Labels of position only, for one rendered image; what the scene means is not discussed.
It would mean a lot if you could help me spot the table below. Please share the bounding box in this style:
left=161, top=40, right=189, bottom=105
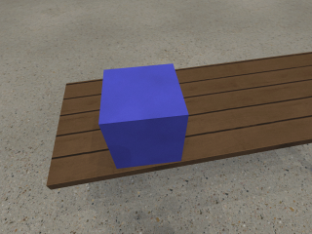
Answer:
left=46, top=52, right=312, bottom=190

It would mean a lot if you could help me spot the carton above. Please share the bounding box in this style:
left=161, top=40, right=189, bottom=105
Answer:
left=98, top=63, right=189, bottom=169

